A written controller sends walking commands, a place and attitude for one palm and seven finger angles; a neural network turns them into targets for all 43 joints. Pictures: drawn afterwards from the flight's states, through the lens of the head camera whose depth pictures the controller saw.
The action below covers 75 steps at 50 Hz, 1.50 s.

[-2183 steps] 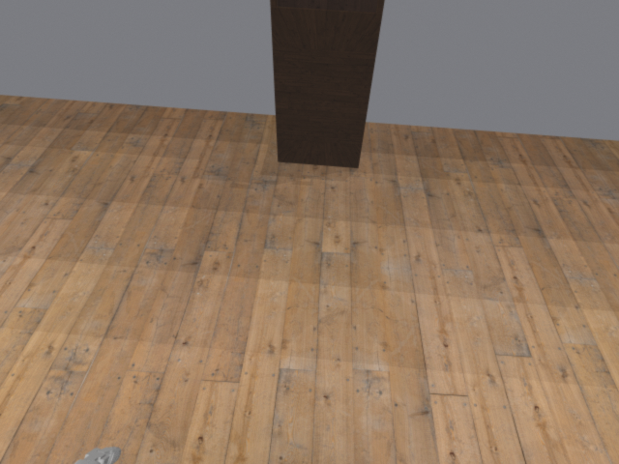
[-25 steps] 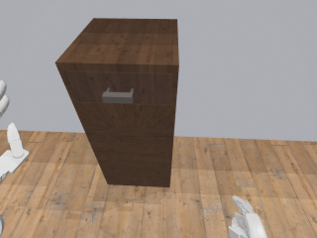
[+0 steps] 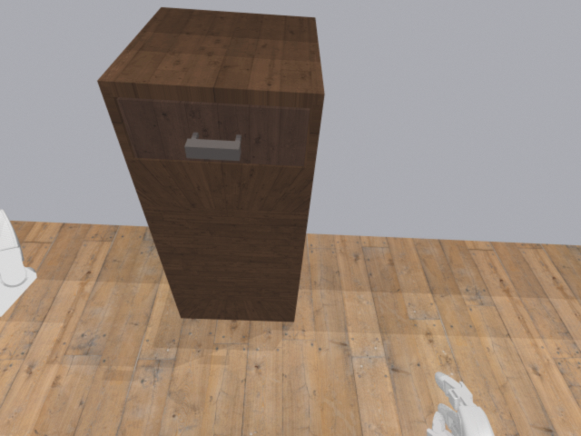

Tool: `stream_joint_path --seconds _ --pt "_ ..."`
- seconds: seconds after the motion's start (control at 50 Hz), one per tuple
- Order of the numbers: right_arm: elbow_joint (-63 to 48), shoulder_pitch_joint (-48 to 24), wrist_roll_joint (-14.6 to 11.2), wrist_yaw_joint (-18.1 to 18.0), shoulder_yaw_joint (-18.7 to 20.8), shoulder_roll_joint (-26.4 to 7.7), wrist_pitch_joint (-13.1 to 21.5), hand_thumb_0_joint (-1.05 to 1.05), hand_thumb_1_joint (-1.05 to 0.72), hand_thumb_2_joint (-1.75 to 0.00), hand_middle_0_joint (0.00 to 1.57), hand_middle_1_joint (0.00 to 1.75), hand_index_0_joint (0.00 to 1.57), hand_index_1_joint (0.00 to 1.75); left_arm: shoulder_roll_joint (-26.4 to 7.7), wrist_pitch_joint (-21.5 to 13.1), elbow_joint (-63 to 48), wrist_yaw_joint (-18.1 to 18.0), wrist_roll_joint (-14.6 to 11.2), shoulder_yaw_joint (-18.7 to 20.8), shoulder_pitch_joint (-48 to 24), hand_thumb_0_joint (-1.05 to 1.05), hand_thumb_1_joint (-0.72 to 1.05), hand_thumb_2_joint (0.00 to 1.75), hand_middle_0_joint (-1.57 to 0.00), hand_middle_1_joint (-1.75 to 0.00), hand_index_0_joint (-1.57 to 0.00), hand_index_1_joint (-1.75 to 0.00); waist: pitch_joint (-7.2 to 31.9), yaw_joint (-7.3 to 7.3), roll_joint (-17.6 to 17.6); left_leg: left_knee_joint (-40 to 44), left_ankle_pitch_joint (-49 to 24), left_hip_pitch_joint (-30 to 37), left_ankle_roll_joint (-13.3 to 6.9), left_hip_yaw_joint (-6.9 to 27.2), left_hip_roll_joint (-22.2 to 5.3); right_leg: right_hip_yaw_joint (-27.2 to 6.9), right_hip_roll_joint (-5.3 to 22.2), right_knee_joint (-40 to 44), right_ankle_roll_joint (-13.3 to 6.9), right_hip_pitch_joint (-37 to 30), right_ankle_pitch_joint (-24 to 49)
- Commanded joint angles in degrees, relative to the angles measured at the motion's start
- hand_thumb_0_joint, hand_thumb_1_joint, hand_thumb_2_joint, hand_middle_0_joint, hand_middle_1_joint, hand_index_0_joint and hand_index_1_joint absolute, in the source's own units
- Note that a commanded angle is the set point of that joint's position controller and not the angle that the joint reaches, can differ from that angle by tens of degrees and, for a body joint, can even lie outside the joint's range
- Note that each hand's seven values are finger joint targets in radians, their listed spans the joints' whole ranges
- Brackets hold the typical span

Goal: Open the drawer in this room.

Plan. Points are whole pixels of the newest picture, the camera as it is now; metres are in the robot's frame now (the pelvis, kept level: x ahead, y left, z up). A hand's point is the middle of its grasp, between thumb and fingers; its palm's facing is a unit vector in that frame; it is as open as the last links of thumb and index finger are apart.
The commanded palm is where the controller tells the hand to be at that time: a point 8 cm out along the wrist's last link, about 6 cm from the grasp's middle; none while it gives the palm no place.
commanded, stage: step back with the hand held close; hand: left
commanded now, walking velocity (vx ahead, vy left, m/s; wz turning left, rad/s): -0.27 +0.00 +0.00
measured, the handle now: (215, 143) +0.64 +0.19 +0.05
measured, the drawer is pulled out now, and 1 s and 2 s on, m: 0.00 0.00 0.00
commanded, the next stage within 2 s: stop stepping back and stand still in 0.52 s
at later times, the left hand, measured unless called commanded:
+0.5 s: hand out of the picture +0.11 +0.26 +0.24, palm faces +0.51 -0.74 -0.44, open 7.4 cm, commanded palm +0.03 +0.30 +0.24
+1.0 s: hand out of the picture +0.04 +0.23 +0.23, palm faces +0.42 -0.81 -0.41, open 7.4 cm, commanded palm -0.03 +0.27 +0.24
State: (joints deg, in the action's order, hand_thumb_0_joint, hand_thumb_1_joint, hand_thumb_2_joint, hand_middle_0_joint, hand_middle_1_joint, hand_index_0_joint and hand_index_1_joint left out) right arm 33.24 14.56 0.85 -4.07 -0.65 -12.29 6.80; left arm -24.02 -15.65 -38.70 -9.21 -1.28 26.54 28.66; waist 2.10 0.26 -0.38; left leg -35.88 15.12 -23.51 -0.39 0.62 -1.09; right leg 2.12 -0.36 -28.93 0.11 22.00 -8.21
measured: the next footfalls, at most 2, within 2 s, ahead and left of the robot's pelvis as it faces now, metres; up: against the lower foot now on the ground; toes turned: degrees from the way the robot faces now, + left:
right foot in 0.24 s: +0.03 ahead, -0.10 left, +0.00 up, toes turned +6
left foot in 0.44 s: +0.01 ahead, +0.12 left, +0.00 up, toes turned +5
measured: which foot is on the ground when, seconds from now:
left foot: down 0.00-0.28, up 0.30-0.42, down 0.44-0.70, up 0.72-0.90, down 0.92-1.00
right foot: down 0.00-0.12, up 0.14-0.22, down 0.24-0.46, up 0.48-0.70, down 0.72-1.00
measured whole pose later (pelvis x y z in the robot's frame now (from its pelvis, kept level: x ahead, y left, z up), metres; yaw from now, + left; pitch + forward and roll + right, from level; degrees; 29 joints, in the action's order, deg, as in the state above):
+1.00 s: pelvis -0.17 +0.00 +0.01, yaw -2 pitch +1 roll +0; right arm 37.7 17.3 -0.1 -4.2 0.5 -14.2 6.2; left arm -24.0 -12.6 -36.1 -8.7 -2.0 26.2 30.1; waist 3.6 1.8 -1.8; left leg -28.7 14.6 -15.6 -1.1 -2.6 -0.4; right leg 1.7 -1.8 -27.6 -1.9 12.6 -16.2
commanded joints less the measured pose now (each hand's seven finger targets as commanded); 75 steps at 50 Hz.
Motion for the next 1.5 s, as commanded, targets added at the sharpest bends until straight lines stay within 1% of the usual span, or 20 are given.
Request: stream_joint_path --seconds 0.0,0.16,0.2,0.26,0.3,0.38,0.42,0.5,0.56,0.64,0.66,0.7,0.72,0.78,0.92,1.0,1.16,1.44,1.46,1.48 --pt "-9.04 -5.0 -0.22 -0.89 3.16 -8.19 2.95 0.0 -0.9 -0.9 0.2 0.3 0.2 0.3 -9.71 -2.99 -10.67 -1.16 -0.07 5.18 -4.76 0.0 0.9 0.9 -0.2 -0.3 -0.2 -0.3 0.25 0.72 3.42 10.07 14.57 -1.82 -0.69 4.39 -2.0 -5.64 3.85 9.4 -1.06 1.78 -21.52" --pt "-9.6 -4.49 2.3 -1.32 4.07 -7.72 4.17 0.0 -0.9 -0.9 0.2 0.3 0.2 0.3 -7.78 -2.22 -12.45 -1.96 1.43 6.92 -0.7 0.0 0.9 0.9 -0.2 -0.3 -0.2 -0.3 2.67 0.32 12.03 21.6 24.66 -20.95 -5.07 11.35 -10.23 -1.42 -4.33 -14.63 0.12 -18.49 -10.84" --pt "-8.4 -4.72 2.47 -1.08 3.87 -7.23 4.8 0.0 -0.9 -0.9 0.2 0.3 0.2 0.3 -8.25 -2.36 -12.97 -2.15 1.05 6.88 -1.53 0.0 0.9 0.9 -0.2 -0.3 -0.2 -0.3 1.63 0.75 8.53 14.46 19.29 -15.54 -3.62 8.95 -7.36 -6.21 -1.09 -6.01 -2.28 -11.96 -10.64" --pt "-5.74 -3.71 0.88 -0.4 4.61 -6.2 4.48 0.0 -0.9 -0.9 0.2 0.3 0.2 0.3 -11.95 -3.03 -12.91 -2.18 0.42 8.51 -4.76 0.0 0.9 0.9 -0.2 -0.3 -0.2 -0.3 5.51 1.13 -5.66 -8.11 7.24 3.56 2.26 0.3 1.16 -24.04 14.32 13.15 -8.26 4.46 -5.86" --pt "-5.91 -6.49 -0.3 0.7 4.38 -5.28 3.8 0.0 -0.9 -0.9 0.2 0.3 0.2 0.3 -11.98 -2.7 -11.41 -1.19 0.53 7.7 -6.75 0.0 0.9 0.9 -0.2 -0.3 -0.2 -0.3 5.29 -0.14 -8.63 -18.09 8.97 0.16 1.9 0.75 0.96 -22.79 17.62 11.6 -10.67 0.49 8.28" --pt "-5.1 -6.79 -0.62 0.24 3.31 -5.38 2.96 0.0 -0.9 -0.9 0.2 0.3 0.2 0.3 -10.49 -1.6 -7.22 0.2 0.04 6.46 -6.36 0.0 0.9 0.9 -0.2 -0.3 -0.2 -0.3 1.96 1.0 -3.94 6.11 -1.71 6.25 1.05 -1.85 0.26 -12.29 9.43 3.9 -4.04 -0.69 20.75" --pt "-6.83 -8.31 -0.66 -0.14 4.55 -8.09 3.4 0.0 -0.9 -0.9 0.2 0.3 0.2 0.3 -10.28 -2.11 -10.14 0.67 -0.18 5.97 -6.67 0.0 0.9 0.9 -0.2 -0.3 -0.2 -0.3 2.69 -0.66 11.47 15.97 -14.23 3.41 -2.69 9.06 -10.91 -6.0 0.32 -5.27 0.77 -2.01 3.6" --pt "-7.36 -6.24 1.33 0.74 5.11 -6.99 5.19 0.0 -0.9 -0.9 0.2 0.3 0.2 0.3 -9.49 -2.63 -16.37 0.82 -1.43 7.49 -3.25 0.0 0.9 0.9 -0.2 -0.3 -0.2 -0.3 7.7 -0.23 11.03 19.3 -15.03 0.78 -8.7 11.88 -19.13 -4.32 -3.5 -26.05 0.85 -2.38 -21.33" --pt "-6.33 -7.04 0.16 1.86 4.64 -6.85 6.52 0.0 -0.9 -0.9 0.2 0.3 0.2 0.3 -7.99 -1.56 -16.17 0.77 -1.61 5.78 -1.7 0.0 0.9 0.9 -0.2 -0.3 -0.2 -0.3 10.15 -0.61 12.89 15.02 -27.01 11.1 -6.72 5.71 -16.82 -1.83 -2.03 -18.91 1.22 -0.79 -19.01" --pt "-7.41 -8.47 -0.62 2.13 3.6 -6.77 6.11 0.0 -0.9 -0.9 0.2 0.3 0.2 0.3 -9.49 -0.55 -15.42 0.86 -2.1 7.33 -0.51 0.0 0.9 0.9 -0.2 -0.3 -0.2 -0.3 7.86 -0.64 11.7 16.32 -3.54 4.9 -3.31 3.3 -12.75 0.84 -1.37 0.11 0.23 -11.31 -13.52" --pt "-8.19 -8.36 -1.03 2.19 3.42 -6.49 5.35 0.0 -0.9 -0.9 0.2 0.3 0.2 0.3 -11.27 -0.39 -14.89 0.97 -1.93 8.6 0.16 0.0 0.9 0.9 -0.2 -0.3 -0.2 -0.3 6.21 -0.39 6.53 12.95 6.28 3.19 -0.81 0.32 -8.52 -1.92 1.28 8.78 -1.68 -11.21 -11.38" --pt "-7.78 -7.77 -0.68 1.69 2.6 -5.52 3.24 0.0 -0.9 -0.9 0.2 0.3 0.2 0.3 -16.17 -0.64 -13.19 0.09 -2.14 12.04 -2.43 0.0 0.9 0.9 -0.2 -0.3 -0.2 -0.3 3.72 -0.61 -9.54 -10.61 6.74 1.34 2.55 -2.56 -0.04 -24.46 18.68 20.2 -9.76 0.16 -14.54" --pt "-7.38 -8.02 -1.43 1.7 2.45 -5.67 3.13 0.0 -0.9 -0.9 0.2 0.3 0.2 0.3 -14.97 -0.66 -13.88 -0.09 -1.86 10.44 -4.54 0.0 0.9 0.9 -0.2 -0.3 -0.2 -0.3 6.09 -0.72 -9.39 -17.99 7.59 -2.89 2.17 0.03 0.65 -23.86 18.9 16.22 -9.82 -4.53 -2.22" --pt "-7.13 -6.2 -1.32 0.65 1.81 -4.71 2.67 0.0 -0.9 -0.9 0.2 0.3 0.2 0.3 -10.77 0.38 -9.11 -0.52 -1.34 8.44 -0.51 0.0 0.9 0.9 -0.2 -0.3 -0.2 -0.3 6.73 0.4 -4.64 -9.25 4.81 -2.83 1.16 -1.08 -0.74 -13.23 14.25 7.96 -8.01 -12.87 14.0" --pt "-7.64 -6.67 -1.78 -0.33 3.31 -8.03 3.3 0.0 -0.9 -0.9 0.2 0.3 0.2 0.3 -9.9 0.13 -7.37 0.01 -1.21 4.58 -1.01 0.0 0.9 0.9 -0.2 -0.3 -0.2 -0.3 1.46 -0.12 -1.9 11.5 -4.49 7.32 -1.63 0.67 -3.66 -11.01 7.69 10.41 -1.77 -10.93 -2.26" --pt "-7.55 -5.9 -0.76 -0.33 2.23 -7.4 4.02 0.0 -0.9 -0.9 0.2 0.3 0.2 0.3 -10.43 -1.56 -12.71 -0.54 -0.43 5.47 0.59 0.0 0.9 0.9 -0.2 -0.3 -0.2 -0.3 4.27 -0.16 7.78 16.21 -9.24 7.75 -2.66 5.65 -6.88 -3.45 2.14 2.04 -0.41 -11.51 -0.86" --pt "-6.64 -5.74 -0.54 -0.07 2.32 -6.97 4.66 0.0 -0.9 -0.9 0.2 0.3 0.2 0.3 -9.16 -2.03 -7.65 -0.79 -0.38 6.25 -0.36 0.0 0.9 0.9 -0.2 -0.3 -0.2 -0.3 -0.57 0.59 3.39 14.62 8.19 3.39 -1.27 3.68 -4.37 -8.19 3.92 10.59 -1.69 -6.58 -12.91" --pt "-7.19 -7.46 -0.51 -0.12 1.38 -5.77 4.13 0.0 -0.9 -0.9 0.2 0.3 0.2 0.3 -7.51 -0.42 -9.8 -0.14 -0.15 3.42 -3.11 0.0 0.9 0.9 -0.2 -0.3 -0.2 -0.3 2.77 0.13 3.52 16.04 2.06 6.39 -0.86 3.29 -4.41 -5.87 2.69 9.54 -0.86 -9.79 -4.01" --pt "9.1 -9.73 -1.05 4.01 6.06 -18.28 6.93 0.0 -0.9 -0.9 0.2 0.3 0.2 0.3 1.94 8.5 44.15 7.98 3.92 -21.59 -2.73 0.0 0.9 0.9 -0.2 -0.3 -0.2 -0.3 -2.34 3.0 5.21 5.31 -13.61 3.68 -2.09 4.49 -5.68 -3.0 5.91 -1.28 -0.82 -1.6 7.83" --pt "9.81 -5.71 -0.92 4.35 6.02 -14.88 2.38 0.0 -0.9 -0.9 0.2 0.3 0.2 0.3 1.45 13.71 46.11 9.0 3.75 -19.41 -3.1 0.0 0.9 0.9 -0.2 -0.3 -0.2 -0.3 3.36 1.62 5.66 6.69 -20.15 7.54 -1.49 3.28 -5.97 -5.44 5.18 -1.77 -0.61 -3.06 7.34"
